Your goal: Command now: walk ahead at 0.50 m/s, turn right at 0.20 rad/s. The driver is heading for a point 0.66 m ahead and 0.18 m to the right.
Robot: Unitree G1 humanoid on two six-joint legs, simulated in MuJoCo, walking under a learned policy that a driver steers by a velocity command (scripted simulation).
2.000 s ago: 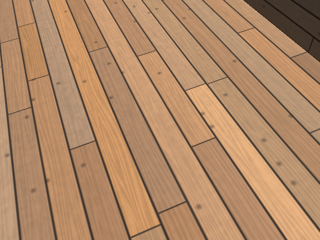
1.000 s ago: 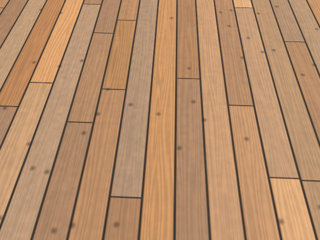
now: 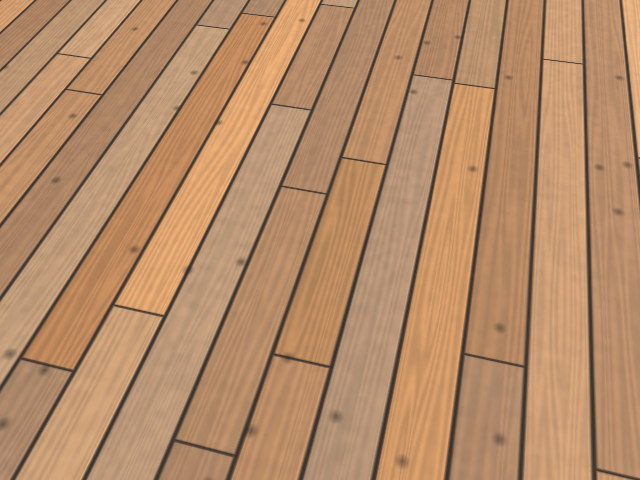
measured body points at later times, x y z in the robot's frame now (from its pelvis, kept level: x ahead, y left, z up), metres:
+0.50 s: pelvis +0.27 +0.03 +0.00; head +0.30 +0.03 +0.45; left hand +0.51 +0.25 -0.10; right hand +0.24 -0.26 -0.12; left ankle +0.25 +0.15 -0.75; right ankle +0.35 -0.15 -0.68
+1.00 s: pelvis +0.50 -0.11 +0.00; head +0.53 -0.15 +0.45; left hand +0.72 +0.09 -0.10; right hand +0.55 -0.44 -0.09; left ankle +0.73 -0.04 -0.69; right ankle +0.45 -0.17 -0.75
